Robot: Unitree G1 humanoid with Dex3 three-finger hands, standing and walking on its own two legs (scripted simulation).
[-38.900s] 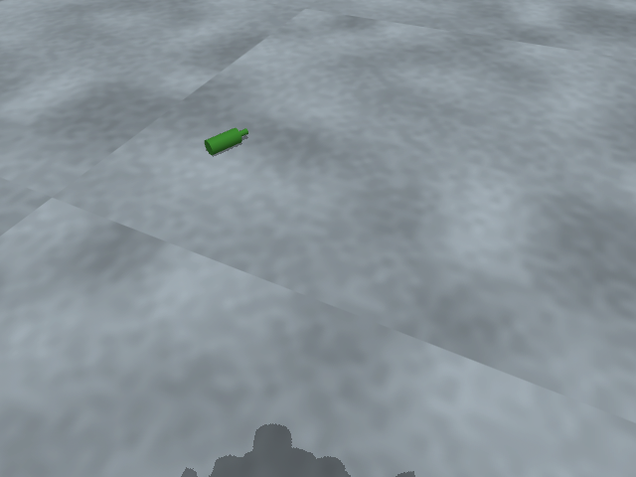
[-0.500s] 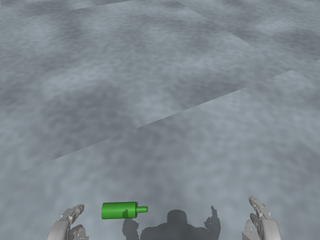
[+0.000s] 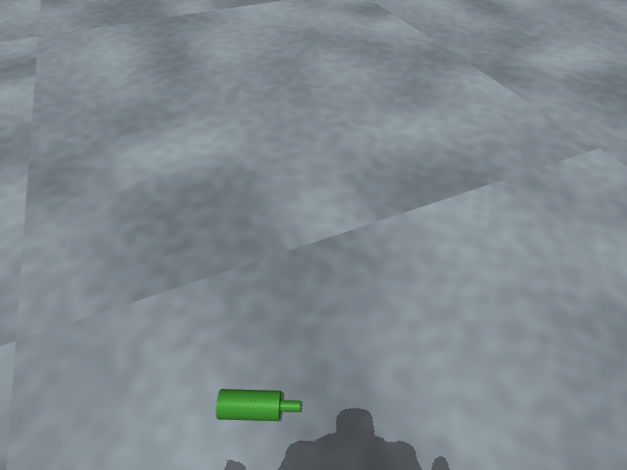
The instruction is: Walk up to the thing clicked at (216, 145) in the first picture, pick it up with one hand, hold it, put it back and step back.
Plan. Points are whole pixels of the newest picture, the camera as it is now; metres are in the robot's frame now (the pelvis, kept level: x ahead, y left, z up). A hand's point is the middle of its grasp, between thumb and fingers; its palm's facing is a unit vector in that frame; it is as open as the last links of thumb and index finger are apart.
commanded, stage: stand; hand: left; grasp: from above
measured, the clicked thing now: (259, 405) +0.43 +0.18 -0.72
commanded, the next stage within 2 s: none
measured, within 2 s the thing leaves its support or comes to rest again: neither
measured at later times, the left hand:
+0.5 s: hand out of the picture +0.03 +0.24 -0.14, palm faces +0.04 -0.94 -0.35, open 7.4 cm
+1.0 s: hand out of the picture +0.07 +0.23 -0.14, palm faces +0.02 -0.94 -0.34, open 7.4 cm
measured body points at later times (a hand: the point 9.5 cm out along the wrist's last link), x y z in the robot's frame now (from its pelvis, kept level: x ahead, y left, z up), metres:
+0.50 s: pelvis -0.01 -0.01 +0.02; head -0.01 -0.02 +0.47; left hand +0.03 +0.28 -0.12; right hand +0.06 -0.29 -0.13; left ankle +0.01 +0.12 -0.73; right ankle +0.00 -0.14 -0.73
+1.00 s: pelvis +0.00 -0.02 +0.02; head +0.01 -0.03 +0.47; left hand +0.07 +0.27 -0.11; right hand +0.07 -0.31 -0.12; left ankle +0.01 +0.12 -0.73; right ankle +0.01 -0.14 -0.73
